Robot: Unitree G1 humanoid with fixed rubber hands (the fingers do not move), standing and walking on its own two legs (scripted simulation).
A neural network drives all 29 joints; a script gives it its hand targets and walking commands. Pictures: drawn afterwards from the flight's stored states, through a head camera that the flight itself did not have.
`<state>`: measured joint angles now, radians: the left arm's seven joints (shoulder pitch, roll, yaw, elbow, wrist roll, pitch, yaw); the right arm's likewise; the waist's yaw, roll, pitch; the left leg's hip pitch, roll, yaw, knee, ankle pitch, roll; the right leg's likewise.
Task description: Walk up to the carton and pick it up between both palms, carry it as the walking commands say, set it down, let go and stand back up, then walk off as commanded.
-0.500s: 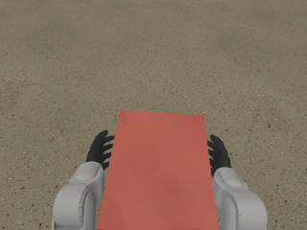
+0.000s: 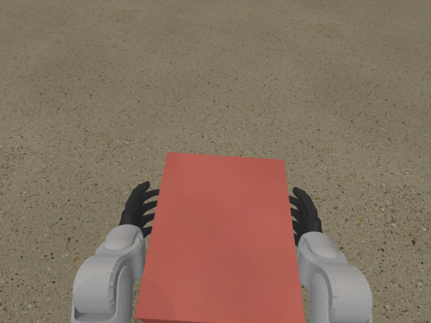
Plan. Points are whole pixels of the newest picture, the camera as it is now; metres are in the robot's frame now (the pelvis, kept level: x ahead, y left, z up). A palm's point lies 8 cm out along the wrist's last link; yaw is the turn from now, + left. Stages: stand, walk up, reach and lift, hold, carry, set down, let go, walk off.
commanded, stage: carry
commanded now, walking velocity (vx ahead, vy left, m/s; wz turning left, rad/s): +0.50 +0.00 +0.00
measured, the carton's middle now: (217, 255) +0.23 +0.00 +0.02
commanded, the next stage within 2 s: none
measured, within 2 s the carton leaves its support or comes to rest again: neither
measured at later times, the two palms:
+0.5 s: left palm (179, 104) +0.55 +0.11 +0.10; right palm (294, 106) +0.57 -0.16 +0.10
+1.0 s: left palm (192, 37) +0.91 +0.11 +0.10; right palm (278, 44) +0.89 -0.16 +0.10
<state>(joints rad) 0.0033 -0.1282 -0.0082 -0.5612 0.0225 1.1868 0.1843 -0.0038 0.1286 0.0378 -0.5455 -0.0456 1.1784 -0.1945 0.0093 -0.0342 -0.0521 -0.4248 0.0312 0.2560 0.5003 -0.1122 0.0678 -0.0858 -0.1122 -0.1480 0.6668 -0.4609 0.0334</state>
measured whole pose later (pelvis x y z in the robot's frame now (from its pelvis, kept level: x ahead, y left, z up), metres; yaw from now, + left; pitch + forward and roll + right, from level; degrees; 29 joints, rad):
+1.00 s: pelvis +0.66 -0.01 +0.02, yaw -1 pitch +5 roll +0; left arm 0.03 -0.13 -0.03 -0.54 0.03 1.15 0.18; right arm 0.03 0.13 0.03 -0.55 -0.03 1.15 -0.20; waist -0.03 0.01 -0.03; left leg -0.10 0.05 0.23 0.27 -0.25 0.01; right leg -0.49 -0.07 -0.13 0.65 -0.23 0.03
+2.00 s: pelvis +1.30 -0.05 +0.02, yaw +2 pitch +4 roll +0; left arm 0.01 -0.13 -0.02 -0.53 0.02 1.16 0.18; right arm 0.01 0.13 0.02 -0.54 -0.05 1.17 -0.18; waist 0.01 0.02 -0.02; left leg -0.33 0.06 0.10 0.72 -0.41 -0.01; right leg -0.25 -0.03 -0.24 0.37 -0.19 -0.05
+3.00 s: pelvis +1.48 -0.03 +0.01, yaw +0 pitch +4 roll +0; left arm -0.10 -0.13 0.03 -0.15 0.09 0.94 0.14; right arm -0.10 0.13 -0.04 -0.15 -0.11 0.94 -0.13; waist 0.01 -0.01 -0.09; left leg -0.28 0.05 0.17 0.54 -0.33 0.02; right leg -0.22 -0.07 -0.21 0.52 -0.36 0.01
